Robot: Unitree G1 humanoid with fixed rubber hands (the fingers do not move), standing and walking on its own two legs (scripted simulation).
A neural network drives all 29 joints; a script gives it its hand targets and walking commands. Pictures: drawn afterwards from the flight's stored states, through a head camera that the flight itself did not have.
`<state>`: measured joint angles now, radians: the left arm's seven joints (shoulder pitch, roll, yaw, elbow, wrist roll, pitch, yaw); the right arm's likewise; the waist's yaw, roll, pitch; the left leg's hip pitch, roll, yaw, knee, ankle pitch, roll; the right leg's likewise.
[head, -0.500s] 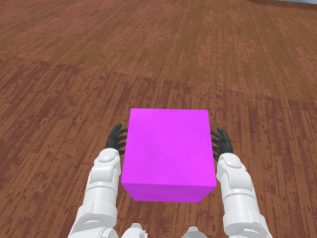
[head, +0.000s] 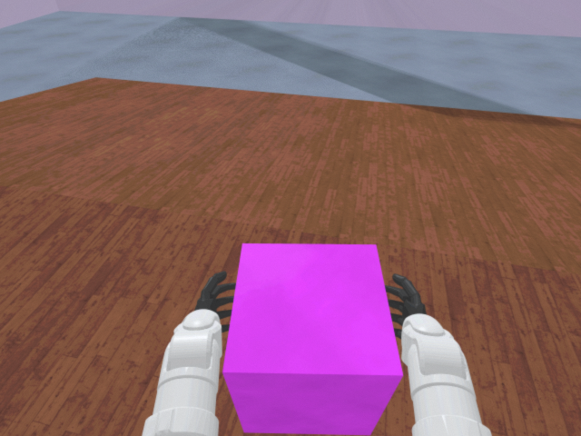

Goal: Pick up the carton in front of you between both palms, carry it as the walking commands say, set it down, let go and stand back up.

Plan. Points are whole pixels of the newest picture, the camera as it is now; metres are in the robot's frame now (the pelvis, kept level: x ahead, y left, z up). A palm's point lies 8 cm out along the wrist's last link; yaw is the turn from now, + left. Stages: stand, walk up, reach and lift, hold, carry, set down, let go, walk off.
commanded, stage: reach and lift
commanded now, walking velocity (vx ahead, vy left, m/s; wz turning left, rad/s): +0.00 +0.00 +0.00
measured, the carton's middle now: (307, 341) +0.31 +0.00 -0.05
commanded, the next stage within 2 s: hold in 0.88 s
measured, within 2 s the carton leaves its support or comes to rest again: neither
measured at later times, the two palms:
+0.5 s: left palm (206, 311) +0.30 +0.15 +0.03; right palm (412, 316) +0.30 -0.15 +0.04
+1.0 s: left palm (204, 309) +0.30 +0.15 +0.05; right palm (417, 313) +0.30 -0.15 +0.05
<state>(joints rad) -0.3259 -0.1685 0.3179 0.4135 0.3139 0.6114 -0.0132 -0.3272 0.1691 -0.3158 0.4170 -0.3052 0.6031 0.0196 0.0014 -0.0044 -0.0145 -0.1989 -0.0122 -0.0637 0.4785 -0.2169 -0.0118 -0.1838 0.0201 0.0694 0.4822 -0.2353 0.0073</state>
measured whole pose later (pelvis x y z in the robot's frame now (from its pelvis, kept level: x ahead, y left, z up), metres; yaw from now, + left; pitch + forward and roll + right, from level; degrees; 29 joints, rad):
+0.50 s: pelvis +0.01 +0.00 +0.01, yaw +0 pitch -5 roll +0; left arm -0.31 -0.16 0.28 0.33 0.31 0.65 -0.01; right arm -0.31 0.16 -0.28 0.33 -0.30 0.64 0.03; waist 0.00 -0.01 0.04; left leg -0.13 -0.01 -0.06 0.41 -0.20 -0.01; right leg -0.11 0.01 0.08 0.41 -0.21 0.01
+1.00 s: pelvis +0.01 +0.00 +0.01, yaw +0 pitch -7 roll +0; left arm -0.24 -0.15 0.20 0.20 0.26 0.73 0.00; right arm -0.24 0.15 -0.20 0.20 -0.26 0.72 0.01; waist 0.00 0.00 0.03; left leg -0.06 -0.01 -0.07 0.35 -0.18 -0.01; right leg -0.04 0.01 0.07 0.35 -0.20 0.01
